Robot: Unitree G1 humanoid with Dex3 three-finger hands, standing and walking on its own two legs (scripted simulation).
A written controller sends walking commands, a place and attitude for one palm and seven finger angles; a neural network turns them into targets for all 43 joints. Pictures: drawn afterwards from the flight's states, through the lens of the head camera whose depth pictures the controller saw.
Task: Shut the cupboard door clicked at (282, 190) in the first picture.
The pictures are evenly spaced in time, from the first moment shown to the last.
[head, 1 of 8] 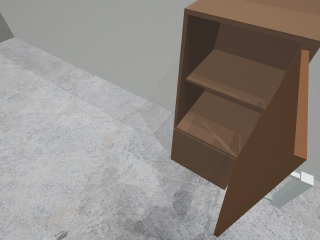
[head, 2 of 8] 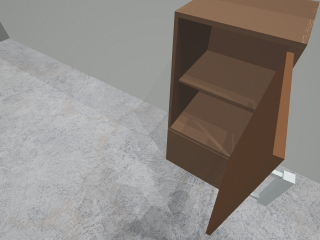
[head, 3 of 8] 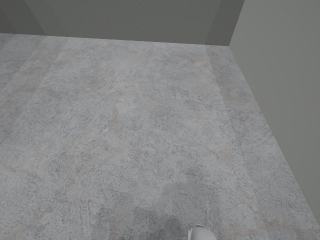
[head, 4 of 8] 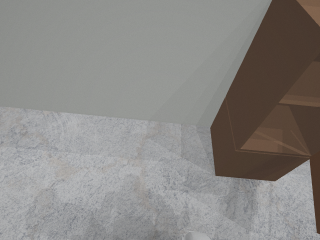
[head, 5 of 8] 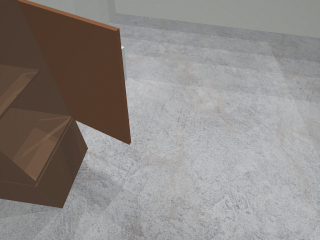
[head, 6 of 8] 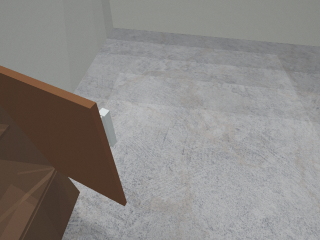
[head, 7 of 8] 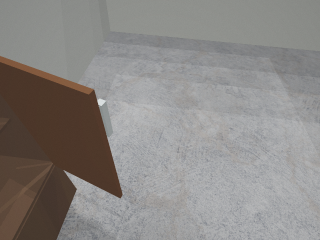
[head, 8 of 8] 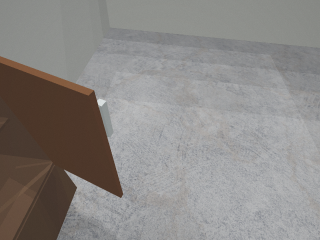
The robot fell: no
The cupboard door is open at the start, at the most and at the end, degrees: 96 96 72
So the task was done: no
